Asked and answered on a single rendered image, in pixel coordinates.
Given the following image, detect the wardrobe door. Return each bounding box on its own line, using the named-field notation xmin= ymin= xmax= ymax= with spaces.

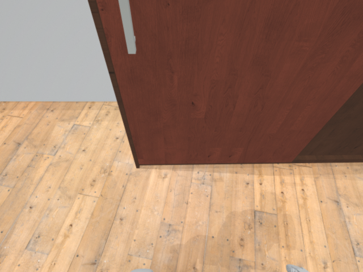
xmin=96 ymin=0 xmax=363 ymax=164
xmin=298 ymin=83 xmax=363 ymax=155

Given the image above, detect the handle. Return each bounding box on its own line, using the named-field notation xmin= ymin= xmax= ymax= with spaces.
xmin=119 ymin=0 xmax=136 ymax=54

